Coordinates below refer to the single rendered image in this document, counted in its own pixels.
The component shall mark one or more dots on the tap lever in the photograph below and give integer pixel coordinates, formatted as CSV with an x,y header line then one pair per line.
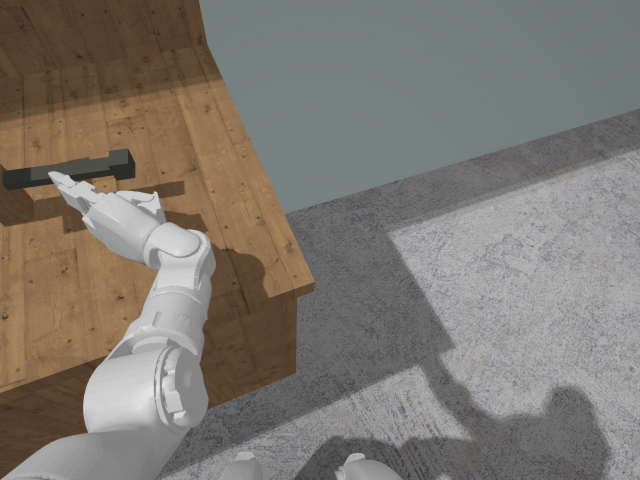
x,y
120,163

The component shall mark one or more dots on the left robot hand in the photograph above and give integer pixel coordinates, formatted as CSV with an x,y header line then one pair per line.
x,y
123,221

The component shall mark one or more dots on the left robot shin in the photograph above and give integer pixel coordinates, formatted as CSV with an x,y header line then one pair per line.
x,y
245,456

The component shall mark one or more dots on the left robot forearm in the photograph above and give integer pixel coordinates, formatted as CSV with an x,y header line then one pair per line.
x,y
177,305

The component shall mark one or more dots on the counter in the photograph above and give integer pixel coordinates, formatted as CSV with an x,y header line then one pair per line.
x,y
80,78

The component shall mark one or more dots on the robot left upper arm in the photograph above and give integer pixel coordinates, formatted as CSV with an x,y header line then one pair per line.
x,y
138,408

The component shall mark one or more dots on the robot right thigh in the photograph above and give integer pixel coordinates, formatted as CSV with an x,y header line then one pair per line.
x,y
365,470

